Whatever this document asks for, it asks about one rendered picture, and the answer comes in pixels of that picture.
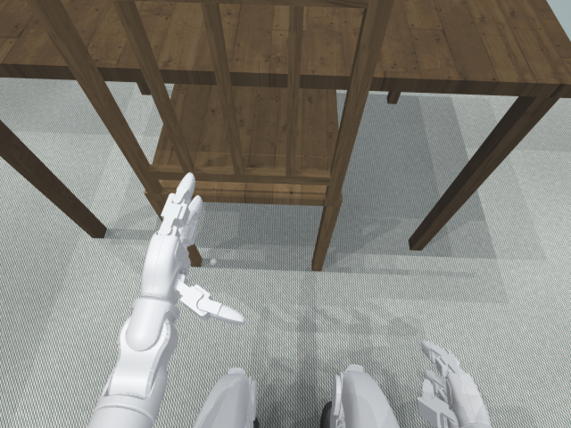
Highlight chair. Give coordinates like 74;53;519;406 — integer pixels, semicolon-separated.
27;0;394;271

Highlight robot left forearm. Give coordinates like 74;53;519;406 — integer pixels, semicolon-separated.
87;297;179;428

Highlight left robot thigh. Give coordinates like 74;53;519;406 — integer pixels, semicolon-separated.
192;374;257;428

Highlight robot right shin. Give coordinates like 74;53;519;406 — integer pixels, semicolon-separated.
330;365;364;428

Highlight right robot hand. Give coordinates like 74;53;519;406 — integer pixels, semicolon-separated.
418;340;491;428

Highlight left robot hand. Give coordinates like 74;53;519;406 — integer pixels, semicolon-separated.
140;172;245;325

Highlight table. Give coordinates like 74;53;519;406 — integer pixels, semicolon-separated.
0;0;571;251

